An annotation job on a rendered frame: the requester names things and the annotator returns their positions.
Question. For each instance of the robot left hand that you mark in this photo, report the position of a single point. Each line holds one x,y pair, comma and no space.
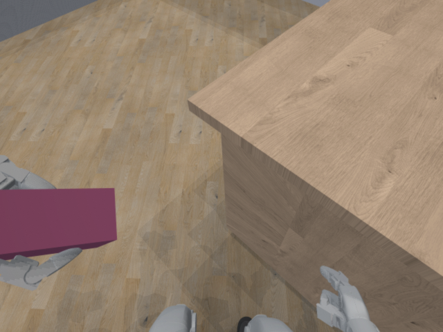
22,271

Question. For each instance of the robot right forearm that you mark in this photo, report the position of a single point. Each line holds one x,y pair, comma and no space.
360,325

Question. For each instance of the robot right hand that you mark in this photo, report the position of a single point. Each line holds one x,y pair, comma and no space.
338,310

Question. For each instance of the table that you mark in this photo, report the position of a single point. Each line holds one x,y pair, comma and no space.
332,148

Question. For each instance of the robot right thigh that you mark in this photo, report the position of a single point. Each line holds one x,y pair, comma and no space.
267,324

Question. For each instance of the sponge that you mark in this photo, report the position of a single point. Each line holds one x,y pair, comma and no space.
49,221

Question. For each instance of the right robot shin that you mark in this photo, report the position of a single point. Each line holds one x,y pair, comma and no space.
257,316

